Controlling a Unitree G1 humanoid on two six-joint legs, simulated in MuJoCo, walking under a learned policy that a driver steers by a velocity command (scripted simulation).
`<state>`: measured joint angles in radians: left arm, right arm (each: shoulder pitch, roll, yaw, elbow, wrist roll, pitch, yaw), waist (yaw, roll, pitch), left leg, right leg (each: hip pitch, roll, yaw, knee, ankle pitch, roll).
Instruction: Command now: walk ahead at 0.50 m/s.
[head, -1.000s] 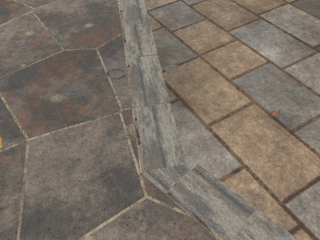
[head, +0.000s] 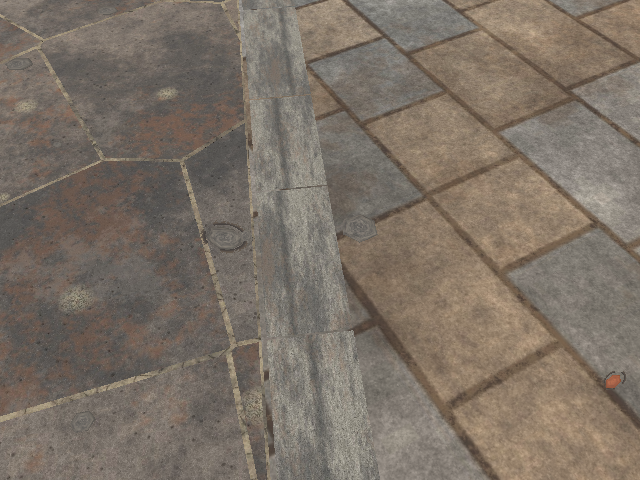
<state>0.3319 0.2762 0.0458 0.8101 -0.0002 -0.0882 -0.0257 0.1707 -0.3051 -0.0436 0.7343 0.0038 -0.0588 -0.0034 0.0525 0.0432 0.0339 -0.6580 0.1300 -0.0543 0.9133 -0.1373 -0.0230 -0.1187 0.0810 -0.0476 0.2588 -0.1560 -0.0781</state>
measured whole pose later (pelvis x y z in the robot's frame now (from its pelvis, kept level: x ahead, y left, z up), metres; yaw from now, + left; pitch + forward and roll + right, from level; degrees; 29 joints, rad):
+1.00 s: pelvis +0.52 -0.06 +0.00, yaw -27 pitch +1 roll +1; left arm 0.31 0.28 0.07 0.71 -0.01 -0.05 -0.02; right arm 0.11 -0.32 -0.06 0.74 -0.01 -0.10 0.00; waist 0.04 0.03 0.06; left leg -0.61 0.10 -0.07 1.00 -0.24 -0.04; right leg -0.21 0.11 0.05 0.37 -0.17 -0.11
